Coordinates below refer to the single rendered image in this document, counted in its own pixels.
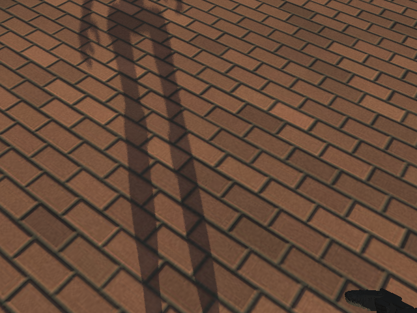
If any robot right hand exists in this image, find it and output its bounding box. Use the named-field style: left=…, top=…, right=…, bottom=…
left=345, top=288, right=417, bottom=313

